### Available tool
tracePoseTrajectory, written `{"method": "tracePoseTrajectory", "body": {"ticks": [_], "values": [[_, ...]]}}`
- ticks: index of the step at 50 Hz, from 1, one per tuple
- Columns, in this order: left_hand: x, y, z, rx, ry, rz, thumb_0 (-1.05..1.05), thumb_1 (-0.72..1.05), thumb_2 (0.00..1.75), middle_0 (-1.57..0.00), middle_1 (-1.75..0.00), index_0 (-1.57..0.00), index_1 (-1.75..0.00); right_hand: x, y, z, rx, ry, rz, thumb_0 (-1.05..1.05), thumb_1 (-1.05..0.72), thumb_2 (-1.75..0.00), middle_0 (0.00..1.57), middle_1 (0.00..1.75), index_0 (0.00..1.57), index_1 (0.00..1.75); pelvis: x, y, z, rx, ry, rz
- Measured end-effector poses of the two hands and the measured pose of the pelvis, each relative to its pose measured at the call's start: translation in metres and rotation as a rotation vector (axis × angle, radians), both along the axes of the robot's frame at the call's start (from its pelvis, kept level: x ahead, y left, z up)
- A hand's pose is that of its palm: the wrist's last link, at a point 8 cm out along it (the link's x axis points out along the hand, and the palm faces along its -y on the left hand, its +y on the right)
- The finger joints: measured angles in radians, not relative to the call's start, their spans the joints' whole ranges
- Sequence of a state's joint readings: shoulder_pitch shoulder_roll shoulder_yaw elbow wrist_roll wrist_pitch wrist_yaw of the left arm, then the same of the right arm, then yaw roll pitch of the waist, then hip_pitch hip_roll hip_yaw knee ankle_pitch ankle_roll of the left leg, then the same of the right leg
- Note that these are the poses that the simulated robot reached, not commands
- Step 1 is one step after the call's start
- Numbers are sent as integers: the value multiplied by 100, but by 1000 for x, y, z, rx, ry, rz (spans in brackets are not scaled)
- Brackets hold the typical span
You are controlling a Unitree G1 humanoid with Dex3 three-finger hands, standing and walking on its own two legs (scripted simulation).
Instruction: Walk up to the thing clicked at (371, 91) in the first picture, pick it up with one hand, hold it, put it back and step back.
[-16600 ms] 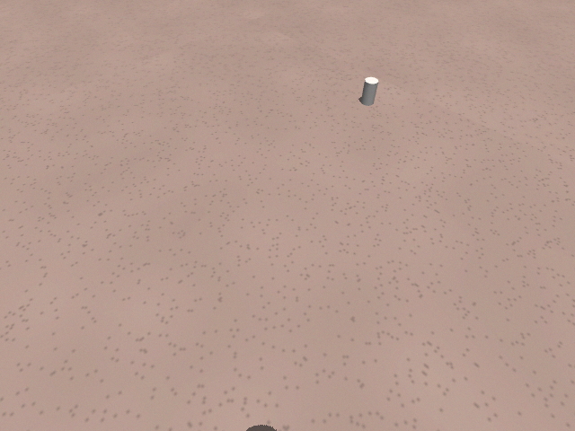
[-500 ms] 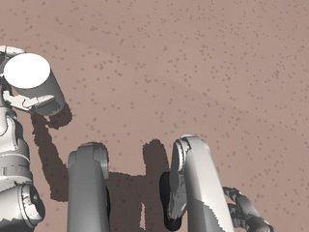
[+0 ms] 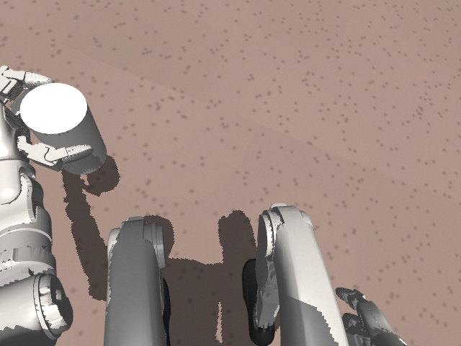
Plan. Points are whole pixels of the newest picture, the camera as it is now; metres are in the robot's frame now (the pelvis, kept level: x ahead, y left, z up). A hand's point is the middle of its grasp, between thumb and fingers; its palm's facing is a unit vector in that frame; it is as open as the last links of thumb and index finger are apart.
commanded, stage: lift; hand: left
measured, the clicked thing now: (70, 134) +0.46 +0.23 -0.05
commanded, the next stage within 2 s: hold in 1.98 s
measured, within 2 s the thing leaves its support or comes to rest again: neither
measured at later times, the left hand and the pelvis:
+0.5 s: hand (0, 98) +0.43 +0.24 +0.11, palm faces +0.20 -0.98 -0.03, open 11.6 cm; pelvis +0.01 +0.00 +0.10, yaw +1 degrees
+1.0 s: hand out of the picture +0.41 +0.22 +0.29, palm faces +0.22 -0.98 -0.03, open 11.6 cm; pelvis +0.05 +0.01 +0.25, yaw +3 degrees
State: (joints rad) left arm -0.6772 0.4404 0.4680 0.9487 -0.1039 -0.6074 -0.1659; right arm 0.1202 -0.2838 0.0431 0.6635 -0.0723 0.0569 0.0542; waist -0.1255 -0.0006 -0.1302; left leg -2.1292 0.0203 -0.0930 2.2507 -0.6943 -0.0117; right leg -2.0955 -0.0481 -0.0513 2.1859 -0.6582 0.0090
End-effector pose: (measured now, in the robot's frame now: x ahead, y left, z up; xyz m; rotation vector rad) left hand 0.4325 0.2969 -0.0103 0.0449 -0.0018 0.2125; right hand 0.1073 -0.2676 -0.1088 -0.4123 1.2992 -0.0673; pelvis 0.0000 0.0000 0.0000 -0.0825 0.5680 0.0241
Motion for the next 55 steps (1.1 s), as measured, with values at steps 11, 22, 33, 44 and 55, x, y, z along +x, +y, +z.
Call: {"method": "tracePoseTrajectory", "body": {"ticks": [11, 22, 33, 44, 55], "values": [[-16, 0, 42, 0, 5, -12, 0, -61, 78, -76, -115, -71, -116, 15, 2, 29, 18, -76, -27, 0, -93, -91, 20, 30, 20, 30, 1, -1, 29, 9, 7, 6], [-35, -7, 103, -12, 1, -18, 0, -61, 80, -76, -114, -71, -115, 46, 10, 83, 31, -187, -35, 0, -92, -90, 20, 30, 20, 30, 7, 2, 80, 12, -4, 12], [-45, -14, 189, -6, 10, -6, 0, -61, 82, -75, -114, -70, -115, 74, 24, 153, 65, -270, -57, 0, -92, -90, 20, 30, 20, 30, 21, 5, 149, 18, -53, 22], [-53, -27, 269, -20, 27, -1, 0, -61, 82, -75, -114, -70, -115, 88, 35, 228, 91, -322, -70, 0, -92, -90, 20, 30, 20, 30, 41, 6, 221, 27, -144, 30], [-59, -30, 315, -18, 28, -9, 0, -61, 82, -75, -115, -70, -116, 88, 35, 280, 88, -344, -59, 1, -92, -90, 20, 30, 20, 30, 50, 8, 267, 34, -232, 35]]}}
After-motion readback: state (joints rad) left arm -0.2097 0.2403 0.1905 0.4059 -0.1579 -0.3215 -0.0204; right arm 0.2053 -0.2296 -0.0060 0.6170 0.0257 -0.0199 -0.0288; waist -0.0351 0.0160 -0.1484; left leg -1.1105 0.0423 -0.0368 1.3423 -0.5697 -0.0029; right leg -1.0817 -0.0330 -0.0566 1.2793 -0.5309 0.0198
